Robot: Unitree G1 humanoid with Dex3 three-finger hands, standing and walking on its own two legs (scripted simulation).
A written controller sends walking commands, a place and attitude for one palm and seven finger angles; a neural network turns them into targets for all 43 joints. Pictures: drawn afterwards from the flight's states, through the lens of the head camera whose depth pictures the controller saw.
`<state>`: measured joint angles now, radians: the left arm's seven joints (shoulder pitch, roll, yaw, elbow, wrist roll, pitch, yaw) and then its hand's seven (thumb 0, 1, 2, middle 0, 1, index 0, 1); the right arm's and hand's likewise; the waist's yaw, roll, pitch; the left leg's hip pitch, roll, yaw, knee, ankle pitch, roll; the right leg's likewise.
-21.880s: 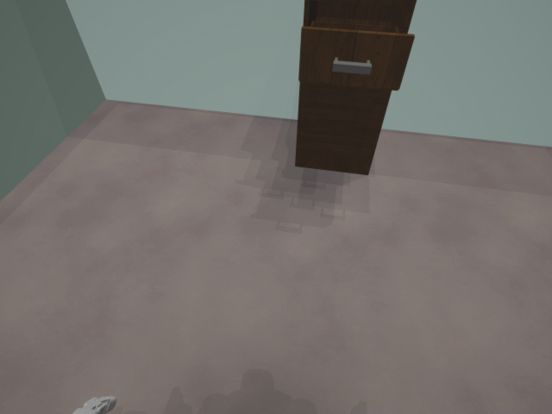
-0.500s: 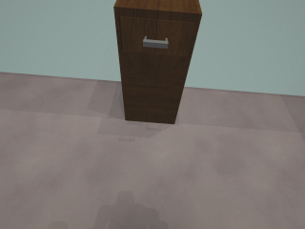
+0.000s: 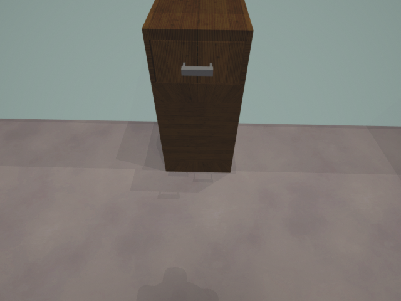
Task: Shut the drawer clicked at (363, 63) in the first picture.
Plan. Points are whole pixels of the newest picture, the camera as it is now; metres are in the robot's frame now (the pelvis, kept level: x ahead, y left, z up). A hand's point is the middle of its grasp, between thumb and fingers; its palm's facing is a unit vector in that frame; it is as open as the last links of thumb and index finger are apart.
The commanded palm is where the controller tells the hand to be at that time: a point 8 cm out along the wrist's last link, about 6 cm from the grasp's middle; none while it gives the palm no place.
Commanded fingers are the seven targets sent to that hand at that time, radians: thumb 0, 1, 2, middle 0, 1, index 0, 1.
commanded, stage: let the arm hang, fingers relaxed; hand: left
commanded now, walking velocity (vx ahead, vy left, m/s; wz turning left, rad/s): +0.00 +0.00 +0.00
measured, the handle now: (197, 68) +0.95 +0.06 -0.03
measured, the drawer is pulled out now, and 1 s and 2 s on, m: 0.00 0.00 0.00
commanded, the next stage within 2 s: look to check the result in 0.16 s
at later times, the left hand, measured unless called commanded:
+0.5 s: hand out of the picture -0.01 +0.14 -0.17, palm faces +0.05 -0.98 -0.18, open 7.4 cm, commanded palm none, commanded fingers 0.00 0.90 0.90 -0.20 -0.30 -0.20 -0.30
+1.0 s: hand out of the picture +0.01 +0.14 -0.17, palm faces +0.06 -0.98 -0.19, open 7.4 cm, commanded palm none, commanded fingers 0.00 0.90 0.90 -0.20 -0.30 -0.20 -0.30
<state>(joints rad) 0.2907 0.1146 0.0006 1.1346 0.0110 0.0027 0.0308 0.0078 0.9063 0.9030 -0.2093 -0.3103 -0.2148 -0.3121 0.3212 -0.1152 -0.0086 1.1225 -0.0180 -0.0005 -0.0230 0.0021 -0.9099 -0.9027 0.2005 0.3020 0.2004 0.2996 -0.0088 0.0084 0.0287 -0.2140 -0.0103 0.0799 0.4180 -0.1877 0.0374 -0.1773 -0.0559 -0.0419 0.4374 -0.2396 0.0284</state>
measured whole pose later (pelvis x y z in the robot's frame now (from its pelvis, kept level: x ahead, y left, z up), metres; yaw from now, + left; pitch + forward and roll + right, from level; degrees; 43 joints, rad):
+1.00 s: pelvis +0.02 -0.03 +0.00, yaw +1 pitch -2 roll +0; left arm 0.27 0.13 0.02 1.16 0.00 -0.01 0.03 0.01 0.90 0.90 -0.20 -0.29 -0.20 -0.30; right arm 0.28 -0.13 -0.01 1.15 -0.02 0.00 -0.03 0.00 -0.91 -0.90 0.20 0.30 0.20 0.30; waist -0.01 0.01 0.05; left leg -0.17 0.03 0.05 0.40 -0.20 0.00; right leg -0.12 -0.02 -0.07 0.40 -0.25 -0.01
